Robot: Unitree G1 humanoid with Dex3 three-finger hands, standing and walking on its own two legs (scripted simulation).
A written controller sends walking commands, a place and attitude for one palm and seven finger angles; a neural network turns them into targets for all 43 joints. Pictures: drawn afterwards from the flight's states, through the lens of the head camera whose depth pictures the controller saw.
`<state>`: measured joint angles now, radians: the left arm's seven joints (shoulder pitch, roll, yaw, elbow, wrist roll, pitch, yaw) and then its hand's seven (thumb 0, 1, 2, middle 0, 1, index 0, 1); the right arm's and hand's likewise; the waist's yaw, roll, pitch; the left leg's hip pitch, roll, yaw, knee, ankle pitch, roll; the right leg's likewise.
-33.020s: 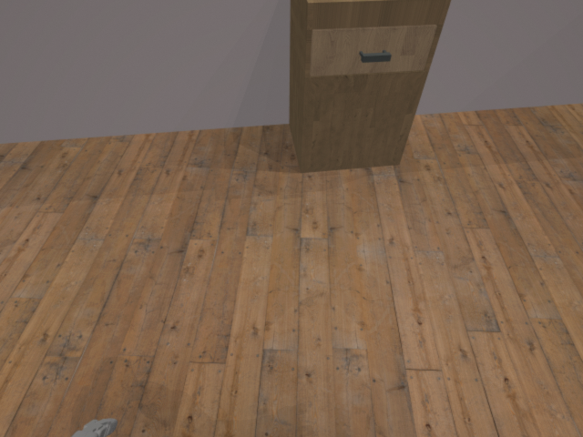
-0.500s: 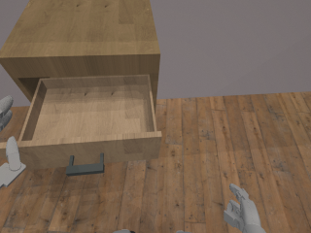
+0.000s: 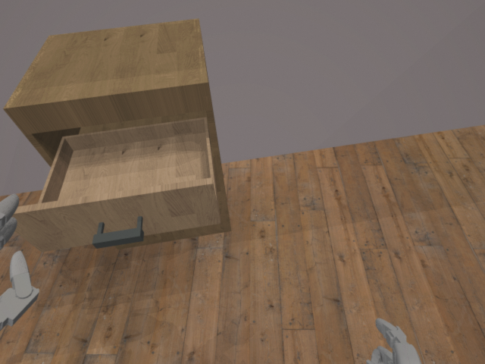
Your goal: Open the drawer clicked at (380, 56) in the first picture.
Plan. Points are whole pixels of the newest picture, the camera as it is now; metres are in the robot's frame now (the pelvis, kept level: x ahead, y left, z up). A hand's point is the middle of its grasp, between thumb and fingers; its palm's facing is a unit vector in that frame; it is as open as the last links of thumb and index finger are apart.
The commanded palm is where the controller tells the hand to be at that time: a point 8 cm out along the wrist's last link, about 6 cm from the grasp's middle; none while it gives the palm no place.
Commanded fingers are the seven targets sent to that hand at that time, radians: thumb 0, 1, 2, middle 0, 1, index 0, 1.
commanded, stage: stop stepping back and stand still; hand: left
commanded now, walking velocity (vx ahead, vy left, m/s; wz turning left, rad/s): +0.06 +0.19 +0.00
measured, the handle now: (119, 230) +0.45 +0.33 -0.15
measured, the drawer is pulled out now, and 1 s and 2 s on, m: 0.29 0.29 0.29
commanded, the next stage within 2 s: let the arm hang, fingers relaxed in 1.00 s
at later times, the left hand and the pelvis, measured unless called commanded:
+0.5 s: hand out of the picture +0.11 +0.26 +0.15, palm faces +0.44 -0.80 -0.42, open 7.4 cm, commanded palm +0.04 +0.30 +0.17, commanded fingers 0.00 0.90 0.90 -0.20 -0.30 -0.20 -0.30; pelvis -0.07 +0.02 -0.01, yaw +4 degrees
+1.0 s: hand (3, 325) +0.15 +0.26 +0.15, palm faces +0.30 -0.80 -0.52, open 7.4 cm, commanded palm +0.08 +0.30 +0.17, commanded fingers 0.00 0.90 0.90 -0.20 -0.30 -0.20 -0.30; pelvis -0.04 +0.02 +0.00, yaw +2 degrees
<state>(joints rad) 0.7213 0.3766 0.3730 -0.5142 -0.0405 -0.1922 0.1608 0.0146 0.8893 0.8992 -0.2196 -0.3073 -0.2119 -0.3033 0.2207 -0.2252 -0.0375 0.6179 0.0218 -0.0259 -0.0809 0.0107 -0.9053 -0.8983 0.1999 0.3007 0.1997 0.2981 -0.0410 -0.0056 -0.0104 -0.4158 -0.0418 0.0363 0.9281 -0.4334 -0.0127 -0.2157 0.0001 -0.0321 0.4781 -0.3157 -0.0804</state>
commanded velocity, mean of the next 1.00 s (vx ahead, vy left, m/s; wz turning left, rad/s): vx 0.08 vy -0.01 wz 0.00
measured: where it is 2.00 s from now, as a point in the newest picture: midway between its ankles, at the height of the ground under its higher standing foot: outside the picture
